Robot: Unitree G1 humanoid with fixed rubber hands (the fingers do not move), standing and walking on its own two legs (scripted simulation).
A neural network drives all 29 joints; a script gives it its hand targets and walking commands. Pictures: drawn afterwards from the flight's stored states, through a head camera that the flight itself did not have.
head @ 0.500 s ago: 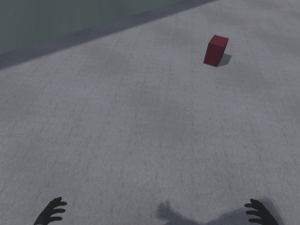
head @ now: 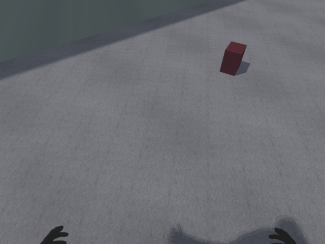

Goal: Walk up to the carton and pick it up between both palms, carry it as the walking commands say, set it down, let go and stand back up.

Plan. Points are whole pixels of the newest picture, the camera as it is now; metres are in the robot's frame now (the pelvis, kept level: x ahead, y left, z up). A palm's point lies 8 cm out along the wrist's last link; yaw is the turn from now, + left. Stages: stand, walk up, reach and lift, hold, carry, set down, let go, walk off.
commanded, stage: walk up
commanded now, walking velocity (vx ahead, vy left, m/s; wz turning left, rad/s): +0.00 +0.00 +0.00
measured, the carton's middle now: (232, 58) +1.93 -0.72 -0.65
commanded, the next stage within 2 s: none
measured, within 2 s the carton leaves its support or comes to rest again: neither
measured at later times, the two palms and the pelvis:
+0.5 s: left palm (114, 218) +0.21 +0.15 -0.13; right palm out of the picture +0.02 -0.39 -0.16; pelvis +0.07 -0.10 -0.03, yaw -10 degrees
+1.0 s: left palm (125, 182) +0.33 +0.14 -0.16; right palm (275, 145) +0.46 -0.40 -0.12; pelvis +0.34 -0.12 -0.03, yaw -16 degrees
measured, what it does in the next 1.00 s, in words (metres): walks ahead, turning right: right foot, then left foot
